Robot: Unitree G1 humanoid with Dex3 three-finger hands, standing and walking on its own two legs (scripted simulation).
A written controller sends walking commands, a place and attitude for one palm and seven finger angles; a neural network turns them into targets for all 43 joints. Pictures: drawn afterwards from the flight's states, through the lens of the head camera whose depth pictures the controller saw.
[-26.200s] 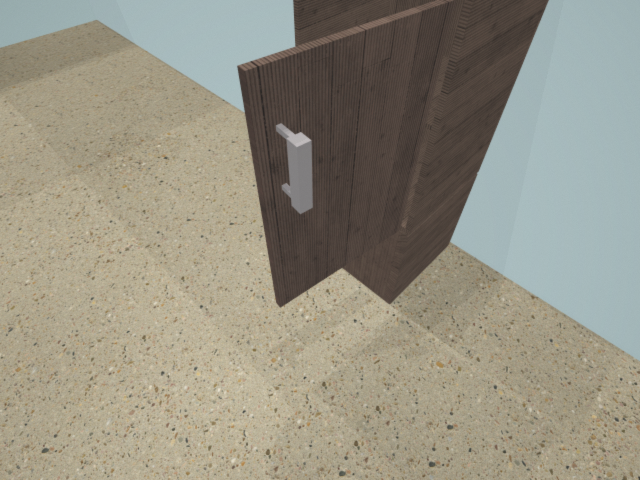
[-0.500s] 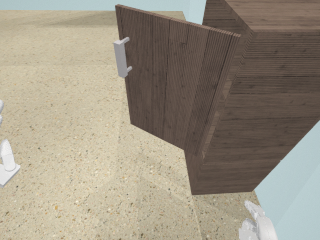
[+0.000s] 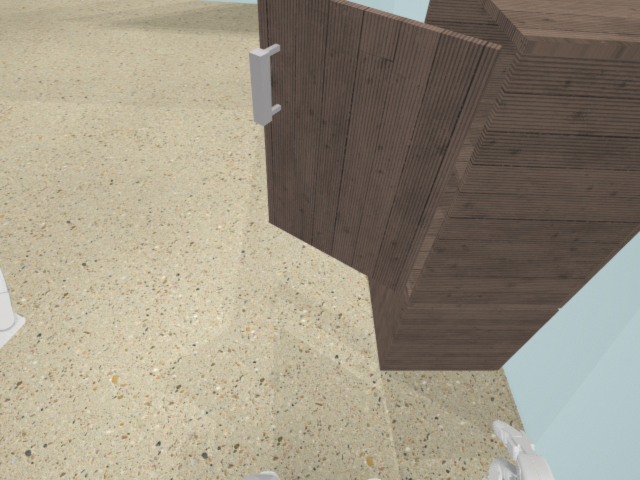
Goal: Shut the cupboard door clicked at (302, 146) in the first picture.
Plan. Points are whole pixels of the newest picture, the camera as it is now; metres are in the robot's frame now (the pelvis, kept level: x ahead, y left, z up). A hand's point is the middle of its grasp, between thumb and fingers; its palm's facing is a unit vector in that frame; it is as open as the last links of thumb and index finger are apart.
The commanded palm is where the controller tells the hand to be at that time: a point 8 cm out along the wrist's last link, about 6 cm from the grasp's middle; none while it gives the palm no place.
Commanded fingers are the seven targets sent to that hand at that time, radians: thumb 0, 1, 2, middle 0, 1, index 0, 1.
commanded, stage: step back with the hand held close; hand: left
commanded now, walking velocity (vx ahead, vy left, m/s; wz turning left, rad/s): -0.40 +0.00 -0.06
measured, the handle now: (268, 84) +0.76 +0.13 +0.11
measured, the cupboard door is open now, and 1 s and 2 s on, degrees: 55 55 55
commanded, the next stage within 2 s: stop stepping back and stand still in 0.40 s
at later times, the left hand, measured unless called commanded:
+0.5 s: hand out of the picture +0.10 +0.25 +0.20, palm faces +0.39 -0.81 -0.44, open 7.4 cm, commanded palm +0.06 +0.29 +0.20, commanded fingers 0.00 0.90 0.90 -0.20 -0.30 -0.20 -0.30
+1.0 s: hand out of the picture +0.02 +0.31 +0.18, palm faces +0.48 -0.83 -0.29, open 7.4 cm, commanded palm -0.04 +0.34 +0.20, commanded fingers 0.00 0.90 0.90 -0.20 -0.30 -0.20 -0.30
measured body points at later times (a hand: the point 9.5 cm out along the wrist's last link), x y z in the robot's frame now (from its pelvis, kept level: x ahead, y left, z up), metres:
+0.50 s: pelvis -0.11 +0.00 +0.01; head -0.12 +0.02 +0.46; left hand +0.08 +0.29 +0.22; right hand +0.03 -0.28 -0.05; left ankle -0.05 +0.09 -0.71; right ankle -0.12 -0.14 -0.71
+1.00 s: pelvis -0.19 +0.04 +0.01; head -0.23 +0.07 +0.45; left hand -0.01 +0.35 +0.20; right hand -0.07 -0.21 -0.07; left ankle -0.14 +0.12 -0.71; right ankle -0.25 -0.09 -0.71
